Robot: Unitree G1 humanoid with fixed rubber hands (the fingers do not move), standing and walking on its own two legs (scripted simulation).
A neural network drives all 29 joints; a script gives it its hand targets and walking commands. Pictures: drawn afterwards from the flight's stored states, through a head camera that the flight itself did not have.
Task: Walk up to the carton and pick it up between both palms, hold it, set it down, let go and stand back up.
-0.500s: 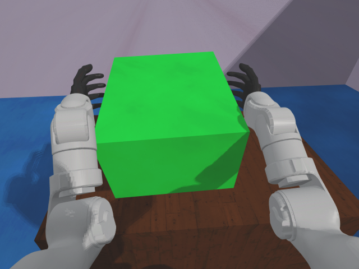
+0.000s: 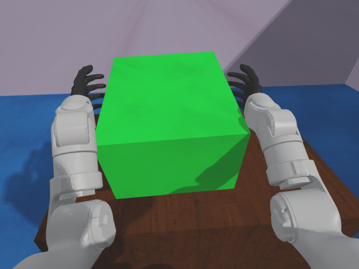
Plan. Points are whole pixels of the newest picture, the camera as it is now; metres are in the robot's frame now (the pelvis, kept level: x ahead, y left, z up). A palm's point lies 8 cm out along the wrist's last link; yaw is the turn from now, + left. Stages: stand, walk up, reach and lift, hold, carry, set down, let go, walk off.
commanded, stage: hold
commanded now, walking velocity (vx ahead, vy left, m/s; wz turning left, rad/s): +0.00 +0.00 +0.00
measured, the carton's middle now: (169, 118) +0.41 -0.01 +0.19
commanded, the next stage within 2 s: none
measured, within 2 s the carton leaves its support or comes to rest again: neither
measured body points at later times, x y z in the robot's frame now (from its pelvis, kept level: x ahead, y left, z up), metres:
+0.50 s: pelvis +0.00 +0.00 +0.00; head -0.08 +0.02 +0.44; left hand +0.38 +0.17 +0.26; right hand +0.37 -0.19 +0.26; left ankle +0.02 +0.13 -0.75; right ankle +0.02 -0.13 -0.75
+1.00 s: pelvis +0.00 +0.00 +0.00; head -0.07 +0.02 +0.44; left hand +0.39 +0.18 +0.26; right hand +0.38 -0.18 +0.26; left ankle +0.02 +0.13 -0.75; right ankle +0.02 -0.13 -0.75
